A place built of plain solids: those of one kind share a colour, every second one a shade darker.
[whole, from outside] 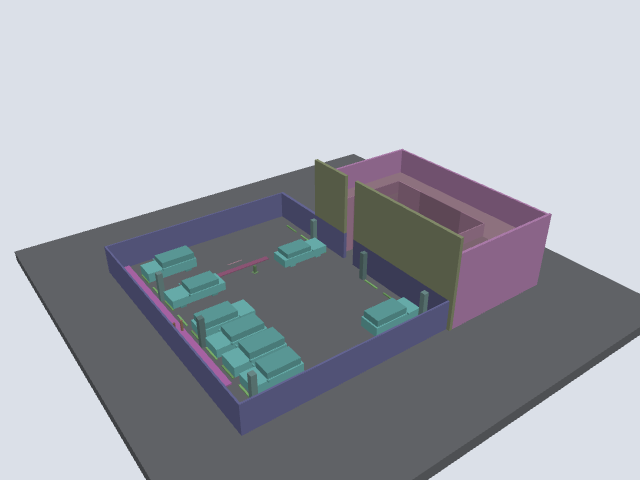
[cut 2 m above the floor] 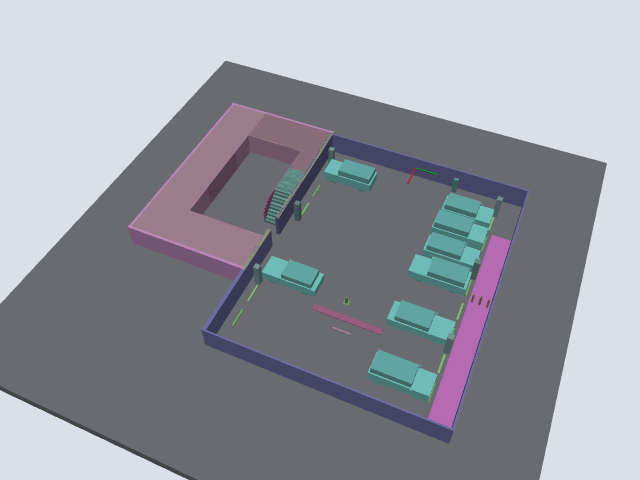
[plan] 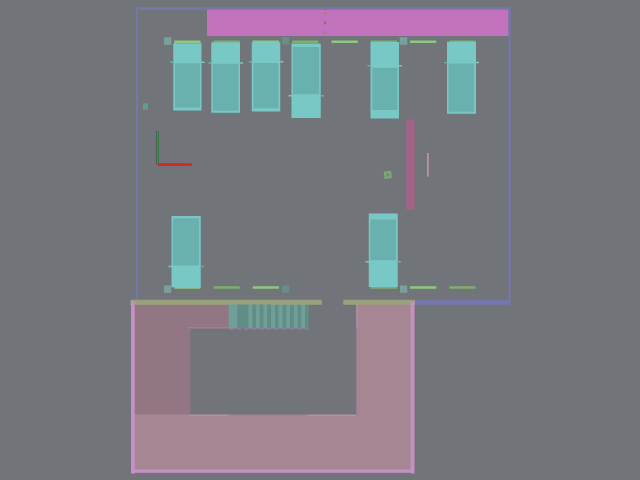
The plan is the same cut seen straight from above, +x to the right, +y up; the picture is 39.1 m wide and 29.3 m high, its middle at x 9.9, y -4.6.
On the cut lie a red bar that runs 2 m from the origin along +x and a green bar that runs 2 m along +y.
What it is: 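The pedestrian entrance of an underground car park of the 2000s; a paved forecourt at street level 4.29 m over the deck; an open stair well of 22 risers of 0.195 m and treads of 0.230 m, 1.45 m wide, one straight flight without a landing, along the facade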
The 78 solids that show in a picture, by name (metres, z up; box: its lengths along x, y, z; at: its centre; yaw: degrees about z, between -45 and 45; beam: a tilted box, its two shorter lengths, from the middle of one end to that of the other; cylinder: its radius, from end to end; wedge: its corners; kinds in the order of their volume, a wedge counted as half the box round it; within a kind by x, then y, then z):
{
 "paving_1": {"box": [3.4, 5.27, 4.34], "at": [0.29, -12.62, 2.12]},
 "paving_2": {"box": [5.8, 1.45, 4.34], "at": [1.49, -9.28, 2.12]},
 "paving_3": {"box": [16.86, 3.37, 4.34], "at": [7.02, -16.94, 2.12]},
 "paving_4": {"box": [3.34, 5.27, 4.34], "at": [13.78, -12.62, 2.12]},
 "paving_5": {"box": [3.34, 1.46, 4.34], "at": [13.78, -9.28, 2.12]},
 "stair_step_1": {"box": [0.51, 1.47, 3.95], "at": [4.59, -9.28, 1.93]},
 "stair_step_2": {"box": [1.2, 1.47, 3.37], "at": [4.94, -9.28, 1.63]},
 "stair_step_3": {"box": [1.43, 1.47, 3.17], "at": [5.05, -9.28, 1.53]},
 "stair_step_4": {"box": [1.66, 1.47, 2.98], "at": [5.17, -9.28, 1.44]},
 "stair_step_5": {"box": [1.89, 1.47, 2.78], "at": [5.28, -9.28, 1.34]},
 "stair_step_6": {"box": [2.12, 1.47, 2.58], "at": [5.4, -9.28, 1.24]},
 "stair_step_7": {"box": [2.35, 1.47, 2.39], "at": [5.51, -9.28, 1.15]},
 "stair_step_8": {"box": [2.58, 1.47, 2.19], "at": [5.63, -9.28, 1.05]},
 "stair_step_9": {"box": [2.81, 1.47, 2.0], "at": [5.74, -9.28, 0.95]},
 "stair_step_10": {"box": [3.04, 1.47, 1.8], "at": [5.86, -9.28, 0.85]},
 "stair_step_11": {"box": [3.27, 1.47, 1.61], "at": [5.97, -9.28, 0.76]},
 "stair_step_12": {"box": [3.5, 1.47, 1.42], "at": [6.09, -9.28, 0.66]},
 "stair_step_13": {"box": [3.73, 1.47, 1.22], "at": [6.2, -9.28, 0.56]},
 "stair_step_14": {"box": [3.96, 1.47, 1.02], "at": [6.32, -9.28, 0.46]},
 "stair_step_15": {"box": [4.19, 1.47, 0.83], "at": [6.43, -9.28, 0.36]},
 "stair_step_16": {"box": [4.42, 1.47, 0.64], "at": [6.55, -9.28, 0.27]},
 "stair_step_17": {"box": [4.65, 1.47, 0.44], "at": [6.66, -9.28, 0.17]},
 "stair_step_18": {"box": [4.88, 1.47, 0.24], "at": [6.78, -9.28, 0.07]},
 "car_1": {"box": [1.79, 4.35, 0.85], "at": [1.72, -5.31, 0.61]},
 "car_2": {"box": [1.59, 2.89, 0.56], "at": [1.72, -4.72, 1.31]},
 "car_3": {"box": [1.53, 2.7, 0.52], "at": [1.81, 4.84, 1.21]},
 "car_4": {"box": [1.73, 4.1, 0.77], "at": [1.81, 5.36, 0.57]},
 "car_5": {"box": [1.56, 2.87, 0.56], "at": [4.14, 4.72, 1.31]},
 "car_6": {"box": [1.76, 4.29, 0.85], "at": [4.14, 5.31, 0.6]},
 "car_7": {"box": [1.54, 2.77, 0.52], "at": [6.61, 4.83, 1.18]},
 "car_8": {"box": [1.74, 4.24, 0.74], "at": [6.61, 5.36, 0.55]},
 "car_9": {"box": [1.8, 4.55, 0.76], "at": [9.05, 5.12, 0.56]},
 "car_10": {"box": [1.6, 2.89, 0.54], "at": [9.05, 5.73, 1.21]},
 "car_11": {"box": [1.78, 4.5, 0.72], "at": [13.76, -5.22, 0.54]},
 "car_12": {"box": [1.58, 2.49, 0.46], "at": [13.76, -4.59, 1.13]},
 "car_13": {"box": [1.54, 2.58, 0.5], "at": [13.85, 4.62, 1.15]},
 "car_14": {"box": [1.74, 4.68, 0.72], "at": [13.85, 5.15, 0.54]},
 "car_15": {"box": [1.58, 2.94, 0.54], "at": [18.53, 4.7, 1.29]},
 "car_16": {"box": [1.78, 4.4, 0.84], "at": [18.53, 5.31, 0.6]},
 "boundary_1": {"box": [0.23, 10.5, 6.76], "at": [-1.52, -13.6, 3.33]},
 "boundary_2": {"box": [17.26, 0.2, 6.7], "at": [7.02, -18.71, 3.3]},
 "boundary_3": {"box": [0.23, 10.5, 6.7], "at": [15.55, -13.6, 3.3]},
 "wall_1": {"box": [0.15, 18.01, 2.64], "at": [-1.27, 0.6, 1.27]},
 "wall_2": {"box": [11.36, 0.3, 2.64], "at": [4.33, -8.4, 1.27]},
 "wall_3": {"box": [22.9, 0.15, 2.64], "at": [10.1, 9.54, 1.27]},
 "wall_4": {"box": [10.24, 0.3, 2.64], "at": [16.43, -8.4, 1.27]},
 "wall_5": {"box": [0.15, 18.01, 2.64], "at": [21.48, 0.6, 1.27]},
 "facade_1": {"box": [11.68, 0.3, 8.14], "at": [4.17, -8.4, 4.02]},
 "facade_2": {"box": [4.38, 0.3, 8.14], "at": [13.5, -8.4, 4.02]},
 "rim_guard_1": {"box": [0.08, 5.41, 5.49], "at": [1.95, -12.62, 2.69]},
 "rim_guard_2": {"box": [2.56, 0.08, 5.49], "at": [3.19, -15.29, 2.69]},
 "rim_guard_3": {"box": [4.99, 0.08, 5.49], "at": [6.8, -15.29, 2.69]},
 "rim_guard_4": {"box": [3.05, 0.08, 5.49], "at": [10.66, -15.29, 2.69]},
 "rim_guard_5": {"box": [0.08, 5.41, 5.49], "at": [12.15, -12.62, 2.69]},
 "rim_guard_6": {"box": [0.08, 1.53, 5.49], "at": [12.15, -9.31, 2.69]},
 "walkway_1": {"box": [18.4, 1.61, 0.17], "at": [12.2, 8.65, 0.03]},
 "column_1": {"box": [0.45, 0.45, 2.61], "at": [0.6, -7.6, 1.25]},
 "column_2": {"box": [0.45, 0.45, 2.61], "at": [0.6, 7.55, 1.25]},
 "column_3": {"box": [0.45, 0.45, 2.61], "at": [7.8, -7.6, 1.25]},
 "column_4": {"box": [0.45, 0.45, 2.61], "at": [7.8, 7.55, 1.25]},
 "column_5": {"box": [0.45, 0.45, 2.61], "at": [15.0, -7.6, 1.25]},
 "column_6": {"box": [0.45, 0.45, 2.61], "at": [15.0, 7.55, 1.25]},
 "wheelstop_1": {"box": [1.6, 0.15, 0.15], "at": [1.8, -7.5, 0.03]},
 "wheelstop_2": {"box": [1.6, 0.15, 0.15], "at": [1.8, 7.5, 0.03]},
 "wheelstop_3": {"box": [1.6, 0.15, 0.15], "at": [4.2, -7.5, 0.03]},
 "wheelstop_4": {"box": [1.6, 0.15, 0.15], "at": [4.2, 7.5, 0.03]},
 "wheelstop_5": {"box": [1.6, 0.15, 0.15], "at": [6.6, -7.5, 0.03]},
 "wheelstop_6": {"box": [1.6, 0.15, 0.15], "at": [6.6, 7.5, 0.03]},
 "wheelstop_7": {"box": [1.6, 0.15, 0.15], "at": [9.0, 7.5, 0.03]},
 "wheelstop_8": {"box": [1.6, 0.15, 0.15], "at": [11.4, 7.5, 0.03]},
 "wheelstop_9": {"box": [1.6, 0.15, 0.15], "at": [13.8, -7.5, 0.03]},
 "wheelstop_10": {"box": [1.6, 0.15, 0.15], "at": [16.2, -7.5, 0.03]},
 "wheelstop_11": {"box": [1.6, 0.15, 0.15], "at": [16.2, 7.5, 0.03]},
 "wheelstop_12": {"box": [1.6, 0.15, 0.15], "at": [18.6, -7.5, 0.03]},
 "hump_1": {"box": [0.5, 5.5, 0.12], "at": [15.42, 0.0, 0.01]},
 "pay_station_1": {"box": [0.3, 0.4, 1.5], "at": [-0.75, 3.55, 0.7]},
 "traffic_cone_1": {"box": [0.45, 0.45, 0.08], "at": [14.04, -0.62, -0.01], "yaw": 8.6},
 "cable_cover_1": {"box": [0.11, 1.44, 0.07], "at": [16.49, 0.0, -0.02]}
}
